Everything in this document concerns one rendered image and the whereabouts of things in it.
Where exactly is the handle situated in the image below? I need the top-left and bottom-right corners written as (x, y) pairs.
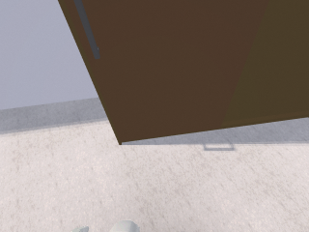
top-left (73, 0), bottom-right (100, 59)

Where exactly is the wardrobe door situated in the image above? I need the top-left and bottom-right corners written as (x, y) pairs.
top-left (65, 0), bottom-right (269, 142)
top-left (223, 0), bottom-right (309, 122)

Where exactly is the left robot thigh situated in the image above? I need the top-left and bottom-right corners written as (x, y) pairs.
top-left (109, 220), bottom-right (140, 232)

